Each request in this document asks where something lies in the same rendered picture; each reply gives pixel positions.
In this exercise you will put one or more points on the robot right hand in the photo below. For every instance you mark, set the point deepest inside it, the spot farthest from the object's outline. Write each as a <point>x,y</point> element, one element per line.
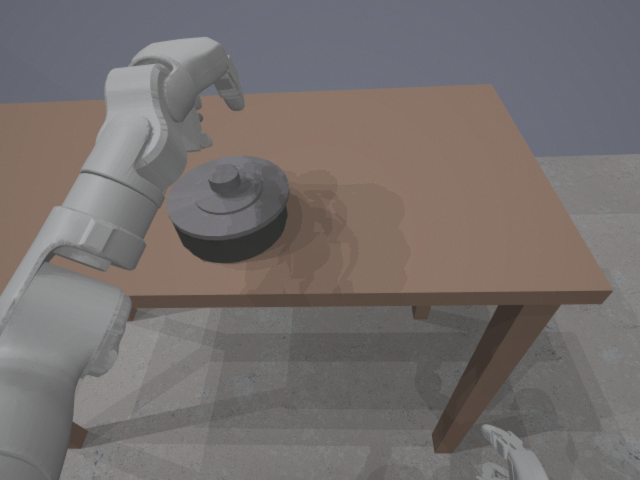
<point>522,464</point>

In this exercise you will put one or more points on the knob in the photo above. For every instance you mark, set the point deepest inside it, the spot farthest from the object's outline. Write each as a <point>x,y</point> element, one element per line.
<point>224,178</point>

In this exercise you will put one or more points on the robot left upper arm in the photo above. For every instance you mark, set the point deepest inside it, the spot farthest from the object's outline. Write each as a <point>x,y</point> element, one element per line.
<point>66,326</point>

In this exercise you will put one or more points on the left robot forearm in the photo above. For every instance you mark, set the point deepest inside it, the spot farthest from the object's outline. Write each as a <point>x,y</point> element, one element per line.
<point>137,155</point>

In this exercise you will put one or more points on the table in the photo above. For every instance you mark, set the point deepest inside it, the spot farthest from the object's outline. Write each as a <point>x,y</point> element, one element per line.
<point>415,196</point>

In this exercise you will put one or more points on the lid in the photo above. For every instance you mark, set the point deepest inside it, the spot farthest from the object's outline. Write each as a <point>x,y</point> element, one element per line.
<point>201,213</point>

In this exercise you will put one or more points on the robot left hand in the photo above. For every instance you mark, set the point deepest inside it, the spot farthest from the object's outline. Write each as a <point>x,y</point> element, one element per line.
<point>207,63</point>

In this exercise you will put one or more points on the pot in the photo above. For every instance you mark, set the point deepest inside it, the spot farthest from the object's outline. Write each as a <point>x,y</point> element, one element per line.
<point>237,249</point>

